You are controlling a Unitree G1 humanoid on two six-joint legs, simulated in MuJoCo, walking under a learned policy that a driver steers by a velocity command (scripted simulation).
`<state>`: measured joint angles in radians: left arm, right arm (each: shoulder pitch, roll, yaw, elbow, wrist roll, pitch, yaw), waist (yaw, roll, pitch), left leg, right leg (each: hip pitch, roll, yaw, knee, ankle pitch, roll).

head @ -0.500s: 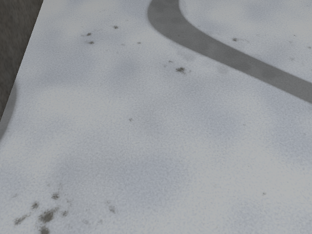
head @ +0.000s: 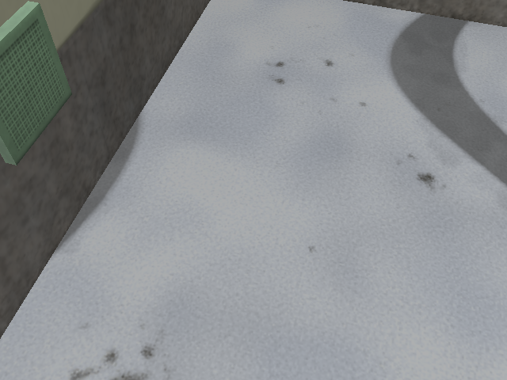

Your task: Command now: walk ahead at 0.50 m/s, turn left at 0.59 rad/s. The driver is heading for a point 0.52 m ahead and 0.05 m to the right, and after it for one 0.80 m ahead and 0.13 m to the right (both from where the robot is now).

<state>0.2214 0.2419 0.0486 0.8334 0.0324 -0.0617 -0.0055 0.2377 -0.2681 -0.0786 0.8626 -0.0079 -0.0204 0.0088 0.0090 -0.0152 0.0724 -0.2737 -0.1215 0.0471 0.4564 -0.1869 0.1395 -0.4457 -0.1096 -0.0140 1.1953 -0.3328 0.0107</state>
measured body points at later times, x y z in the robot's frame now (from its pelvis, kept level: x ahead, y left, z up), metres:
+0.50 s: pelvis +0.30 -0.04 -0.01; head +0.33 -0.03 +0.44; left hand +0.42 +0.24 -0.11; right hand +0.34 -0.31 -0.15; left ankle +0.11 +0.04 -0.64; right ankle +0.40 -0.10 -0.73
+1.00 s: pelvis +0.50 +0.02 +0.00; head +0.54 +0.03 +0.45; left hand +0.57 +0.30 -0.14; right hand +0.65 -0.24 -0.10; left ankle +0.60 +0.10 -0.73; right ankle +0.41 -0.09 -0.66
